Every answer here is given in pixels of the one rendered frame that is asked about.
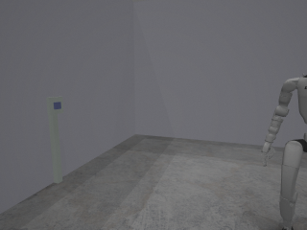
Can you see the robot right shin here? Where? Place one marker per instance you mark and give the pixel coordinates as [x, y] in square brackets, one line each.
[287, 211]

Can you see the button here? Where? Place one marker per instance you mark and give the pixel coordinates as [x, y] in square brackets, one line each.
[57, 105]

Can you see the right robot thigh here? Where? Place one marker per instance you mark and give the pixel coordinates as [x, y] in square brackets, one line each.
[291, 160]

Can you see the right robot forearm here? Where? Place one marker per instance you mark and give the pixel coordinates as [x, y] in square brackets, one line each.
[274, 128]

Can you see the robot right upper arm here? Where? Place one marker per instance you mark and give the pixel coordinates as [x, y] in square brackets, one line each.
[285, 96]

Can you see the robot right hand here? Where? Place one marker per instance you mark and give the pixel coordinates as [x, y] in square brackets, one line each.
[266, 148]

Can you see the panel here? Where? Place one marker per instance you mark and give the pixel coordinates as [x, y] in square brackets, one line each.
[54, 135]

